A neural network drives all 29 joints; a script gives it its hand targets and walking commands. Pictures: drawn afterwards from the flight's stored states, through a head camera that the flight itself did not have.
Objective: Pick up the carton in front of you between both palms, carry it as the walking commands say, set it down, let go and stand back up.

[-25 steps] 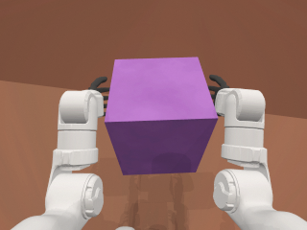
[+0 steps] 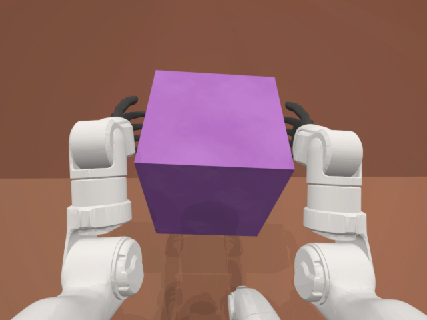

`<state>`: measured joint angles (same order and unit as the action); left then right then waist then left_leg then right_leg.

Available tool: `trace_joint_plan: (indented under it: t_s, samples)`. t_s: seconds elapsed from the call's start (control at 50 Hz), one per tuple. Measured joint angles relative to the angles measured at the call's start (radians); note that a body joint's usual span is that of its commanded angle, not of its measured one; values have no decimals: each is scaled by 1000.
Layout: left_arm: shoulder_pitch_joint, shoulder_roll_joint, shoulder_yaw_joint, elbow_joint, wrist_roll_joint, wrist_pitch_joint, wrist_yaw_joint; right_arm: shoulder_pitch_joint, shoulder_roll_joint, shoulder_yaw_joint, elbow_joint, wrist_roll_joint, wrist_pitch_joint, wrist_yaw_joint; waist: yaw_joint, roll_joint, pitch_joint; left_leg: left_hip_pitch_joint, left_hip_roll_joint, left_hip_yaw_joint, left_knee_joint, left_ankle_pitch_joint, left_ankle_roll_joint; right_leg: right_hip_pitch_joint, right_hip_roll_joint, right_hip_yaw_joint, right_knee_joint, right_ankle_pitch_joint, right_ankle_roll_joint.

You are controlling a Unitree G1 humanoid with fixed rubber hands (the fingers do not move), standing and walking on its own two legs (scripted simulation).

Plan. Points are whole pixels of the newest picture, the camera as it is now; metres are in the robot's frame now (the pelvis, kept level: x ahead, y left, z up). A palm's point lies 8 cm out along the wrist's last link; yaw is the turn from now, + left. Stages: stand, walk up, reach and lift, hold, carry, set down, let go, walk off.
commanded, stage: carry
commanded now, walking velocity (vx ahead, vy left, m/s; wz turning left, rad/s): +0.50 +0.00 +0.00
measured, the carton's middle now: (211, 161) +0.39 -0.03 +0.08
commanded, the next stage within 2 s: none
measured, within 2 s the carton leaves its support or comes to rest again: neither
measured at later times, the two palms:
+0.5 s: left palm (115, 24) +0.68 +0.16 +0.20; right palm (248, 17) +0.71 -0.14 +0.21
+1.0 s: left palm out of the picture +1.00 +0.14 +0.23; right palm out of the picture +1.01 -0.16 +0.23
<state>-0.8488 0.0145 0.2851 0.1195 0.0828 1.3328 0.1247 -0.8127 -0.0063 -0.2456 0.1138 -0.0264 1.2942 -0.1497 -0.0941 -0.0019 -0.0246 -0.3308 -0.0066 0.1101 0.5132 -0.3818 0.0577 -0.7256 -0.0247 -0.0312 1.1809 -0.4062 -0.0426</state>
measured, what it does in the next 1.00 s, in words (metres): climbs: right foot, then left foot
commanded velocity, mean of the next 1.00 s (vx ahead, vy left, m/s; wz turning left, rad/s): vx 0.50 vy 0.00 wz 0.00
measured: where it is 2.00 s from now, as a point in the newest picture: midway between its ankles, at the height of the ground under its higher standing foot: (187, 129)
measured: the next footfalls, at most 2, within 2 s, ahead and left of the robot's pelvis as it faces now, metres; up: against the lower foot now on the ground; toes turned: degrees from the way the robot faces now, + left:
right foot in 0.16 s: +0.29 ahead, -0.12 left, +0.03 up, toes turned -5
left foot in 0.56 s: +0.53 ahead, +0.09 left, +0.05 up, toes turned +6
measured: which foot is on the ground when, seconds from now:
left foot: down 0.00-0.16, up 0.18-0.54, down 0.56-1.00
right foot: up 0.00-0.14, down 0.16-0.58, up 0.60-0.94, down 0.96-1.00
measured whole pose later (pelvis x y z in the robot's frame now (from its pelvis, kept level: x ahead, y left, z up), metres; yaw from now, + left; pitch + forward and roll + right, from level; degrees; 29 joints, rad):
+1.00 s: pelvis +0.63 -0.02 +0.05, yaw +1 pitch +4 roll -2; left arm -0.89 0.01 0.27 0.19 0.09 1.32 0.13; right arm -0.87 -0.04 -0.28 0.17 -0.04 1.31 -0.14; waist 0.00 0.04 -0.08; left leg -0.20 0.07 0.07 0.74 -0.53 0.00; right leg -0.59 0.02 -0.16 0.69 -0.27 -0.08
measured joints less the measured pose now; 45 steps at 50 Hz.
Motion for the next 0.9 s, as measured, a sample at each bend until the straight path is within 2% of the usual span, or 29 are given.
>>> trace_joint_plan:
  t_s: [0.08,0.14,0.18,0.24,0.28,0.32,0.38,0.48,0.54,0.56,0.58,0.64,0.66,0.7,0.8,0.9]
  samples:
    - [-6,-3,7,-43,2,6,0,-27,2,-11,-18,0,2,-2,13,4,-19,99,9,-10,-56,-50,-23,-13,-17,-29,-269,55,7]
    - [-17,2,6,-17,0,6,-1,-49,-5,-17,10,-6,11,0,39,23,-44,167,37,-19,-38,-123,-47,68,9,-90,-476,95,-8]
    - [-33,-3,-9,36,4,-8,-1,-55,-26,-23,38,-7,16,8,71,41,-50,151,74,-24,120,-177,-53,132,36,-121,-516,158,-34]
    - [-15,-14,-40,80,10,-15,2,-43,-39,-39,76,-14,22,24,136,25,-43,-25,24,-101,580,-145,-38,185,42,-112,-489,72,-41]
    - [12,-7,-56,69,-11,-11,8,-42,-31,-45,79,-25,31,25,166,17,-27,-148,3,-106,758,-98,-23,239,43,-100,-533,55,-34]
    - [26,0,-61,44,-35,-9,15,-45,-21,-49,61,-39,39,25,184,14,-11,-250,6,-100,791,-59,-15,293,42,-93,-583,50,-31]
    - [21,4,-53,8,-53,-12,26,-53,-8,-55,14,-53,43,24,194,9,2,-363,22,-89,714,-41,-12,365,38,-84,-639,28,-30]
    - [-13,0,-33,5,-52,-17,28,-63,-3,-66,-20,-61,45,25,182,0,-23,-398,50,-57,380,41,-18,487,25,-69,-706,-34,-3]
    - [-26,7,-31,45,-43,-12,24,-69,-6,-64,25,-62,39,27,153,-21,-51,-311,24,6,169,85,-3,554,-6,-58,-683,-112,23]
    - [-28,15,-28,60,-41,-9,20,-77,-5,-58,54,-64,32,28,137,-27,-58,-270,9,24,124,113,7,558,-22,-58,-624,-148,28]
    - [-25,25,-25,74,-39,-11,14,-80,0,-48,81,-67,19,28,117,-37,-60,-259,0,36,151,115,9,528,-42,-50,-511,-145,32]
    - [-2,34,-13,104,-33,-10,0,-45,12,-12,112,-71,7,27,52,-19,-48,-207,-7,29,175,47,12,349,5,25,-54,-96,24]
    - [1,30,-11,103,-27,-6,0,-28,11,-3,104,-60,8,24,36,-14,-40,-180,-7,23,154,39,9,287,17,28,47,-77,16]
    - [1,19,-8,86,-14,1,0,-3,4,6,73,-34,11,15,15,-8,-21,-126,-6,15,102,35,4,178,23,22,126,-36,3]
    - [-9,1,2,4,2,3,2,-9,-2,-3,5,-2,3,-2,1,0,4,-5,0,3,5,2,1,-2,-1,1,9,0,0]
    - [-16,0,10,-36,4,10,2,-42,1,-17,-6,-5,6,-4,20,6,-26,121,13,-10,-59,-67,-29,-4,-18,-41,-322,67,6]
